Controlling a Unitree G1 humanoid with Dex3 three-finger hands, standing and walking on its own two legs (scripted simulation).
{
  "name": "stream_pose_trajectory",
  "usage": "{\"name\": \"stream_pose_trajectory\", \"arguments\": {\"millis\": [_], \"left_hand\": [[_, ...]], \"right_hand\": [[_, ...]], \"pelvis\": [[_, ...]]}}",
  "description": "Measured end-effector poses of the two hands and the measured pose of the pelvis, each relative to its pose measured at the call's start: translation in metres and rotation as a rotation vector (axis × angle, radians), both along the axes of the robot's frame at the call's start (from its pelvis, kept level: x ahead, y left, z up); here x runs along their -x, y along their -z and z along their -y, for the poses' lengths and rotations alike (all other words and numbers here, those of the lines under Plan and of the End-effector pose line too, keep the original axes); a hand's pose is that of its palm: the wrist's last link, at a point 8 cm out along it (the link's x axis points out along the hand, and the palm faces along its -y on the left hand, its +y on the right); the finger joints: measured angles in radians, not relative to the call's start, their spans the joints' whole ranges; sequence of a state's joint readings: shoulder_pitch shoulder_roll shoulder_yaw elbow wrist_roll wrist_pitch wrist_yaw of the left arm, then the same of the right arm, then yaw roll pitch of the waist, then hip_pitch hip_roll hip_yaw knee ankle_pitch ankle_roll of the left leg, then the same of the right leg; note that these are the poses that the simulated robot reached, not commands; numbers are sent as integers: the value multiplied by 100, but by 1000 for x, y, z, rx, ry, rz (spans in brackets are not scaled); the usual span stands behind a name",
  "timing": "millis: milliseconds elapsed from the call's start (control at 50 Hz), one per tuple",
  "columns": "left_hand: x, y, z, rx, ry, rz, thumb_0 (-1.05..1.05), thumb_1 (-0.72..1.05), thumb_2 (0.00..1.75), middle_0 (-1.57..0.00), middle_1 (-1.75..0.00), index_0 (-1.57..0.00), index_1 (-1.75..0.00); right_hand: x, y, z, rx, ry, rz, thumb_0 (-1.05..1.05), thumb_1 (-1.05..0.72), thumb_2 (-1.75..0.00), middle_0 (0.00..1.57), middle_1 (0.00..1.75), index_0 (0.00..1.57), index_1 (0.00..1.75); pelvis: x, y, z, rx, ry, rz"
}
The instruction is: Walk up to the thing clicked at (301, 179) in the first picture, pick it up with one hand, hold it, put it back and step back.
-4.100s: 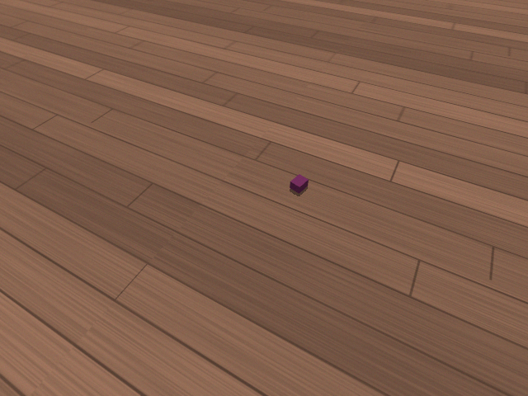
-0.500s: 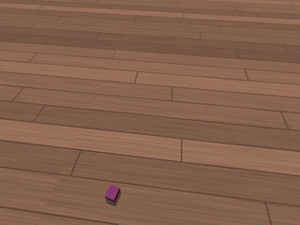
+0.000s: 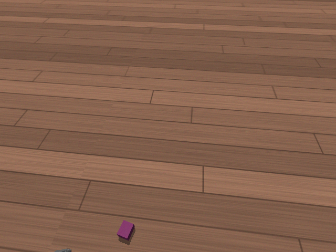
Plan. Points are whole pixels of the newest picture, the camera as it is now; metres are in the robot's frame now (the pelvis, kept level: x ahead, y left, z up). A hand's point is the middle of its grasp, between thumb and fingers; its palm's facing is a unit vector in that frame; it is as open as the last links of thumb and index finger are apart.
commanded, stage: walk up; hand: left
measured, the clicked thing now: (126, 230) +0.39 +0.24 -0.75
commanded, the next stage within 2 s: stand in 0.80 s
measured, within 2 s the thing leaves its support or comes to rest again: neither
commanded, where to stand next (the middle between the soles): +0.02 +0.00 m, yaw +2 degrees
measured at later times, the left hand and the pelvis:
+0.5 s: hand out of the picture +0.08 +0.26 -0.15, palm faces +0.01 -0.95 -0.32, open 7.4 cm; pelvis +0.01 +0.01 +0.01, yaw +0 degrees
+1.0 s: hand out of the picture +0.10 +0.27 -0.15, palm faces +0.00 -0.94 -0.33, open 7.4 cm; pelvis +0.01 +0.02 +0.01, yaw +0 degrees
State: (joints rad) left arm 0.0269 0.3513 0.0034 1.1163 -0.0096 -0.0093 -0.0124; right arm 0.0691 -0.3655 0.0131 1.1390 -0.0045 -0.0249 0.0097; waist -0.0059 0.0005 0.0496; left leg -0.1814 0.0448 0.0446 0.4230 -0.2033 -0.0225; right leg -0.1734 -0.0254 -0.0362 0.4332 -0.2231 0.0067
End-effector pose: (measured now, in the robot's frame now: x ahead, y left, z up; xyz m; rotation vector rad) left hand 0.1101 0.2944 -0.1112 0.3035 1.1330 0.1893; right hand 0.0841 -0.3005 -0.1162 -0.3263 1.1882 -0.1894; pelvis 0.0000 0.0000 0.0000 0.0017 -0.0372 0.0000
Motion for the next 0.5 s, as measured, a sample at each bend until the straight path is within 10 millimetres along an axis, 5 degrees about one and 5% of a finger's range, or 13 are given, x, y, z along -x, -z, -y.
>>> {"name": "stream_pose_trajectory", "arguments": {"millis": [500], "left_hand": [[36, 7, -8, 15, -54, -124, 1, 90, 90, -20, -30, -21, -30]], "right_hand": [[1, -3, -12, -5, 12, -46, 0, -91, -90, 20, 30, 20, 30]], "pelvis": [[-9, -6, -7, 6, 1, -8]]}}
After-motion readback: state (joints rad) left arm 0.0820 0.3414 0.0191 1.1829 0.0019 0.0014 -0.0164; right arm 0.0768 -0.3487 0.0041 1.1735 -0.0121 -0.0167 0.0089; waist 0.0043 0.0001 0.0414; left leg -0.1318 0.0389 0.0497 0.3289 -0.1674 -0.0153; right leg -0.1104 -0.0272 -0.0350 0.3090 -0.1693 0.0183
